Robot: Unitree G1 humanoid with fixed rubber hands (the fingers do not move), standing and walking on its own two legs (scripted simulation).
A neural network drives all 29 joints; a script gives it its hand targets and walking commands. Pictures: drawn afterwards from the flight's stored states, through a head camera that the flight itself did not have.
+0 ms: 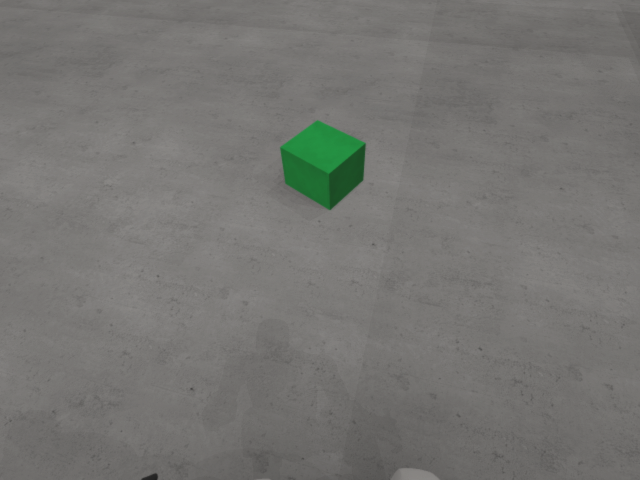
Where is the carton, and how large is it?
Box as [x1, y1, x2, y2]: [280, 120, 365, 209]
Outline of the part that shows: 317,120 280,147 285,182 288,185 330,209 362,180 365,143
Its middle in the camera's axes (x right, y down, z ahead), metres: +0.02 -0.34 +1.70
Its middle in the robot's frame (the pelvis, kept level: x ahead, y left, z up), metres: +1.39 -0.06 -0.66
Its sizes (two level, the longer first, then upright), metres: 0.268 0.241 0.210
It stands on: the floor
